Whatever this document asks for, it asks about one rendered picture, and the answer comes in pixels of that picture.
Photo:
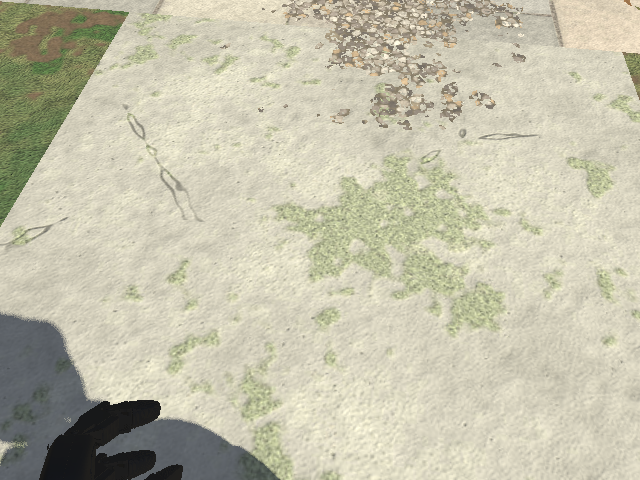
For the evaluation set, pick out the left robot hand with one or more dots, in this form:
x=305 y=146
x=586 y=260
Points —
x=72 y=456

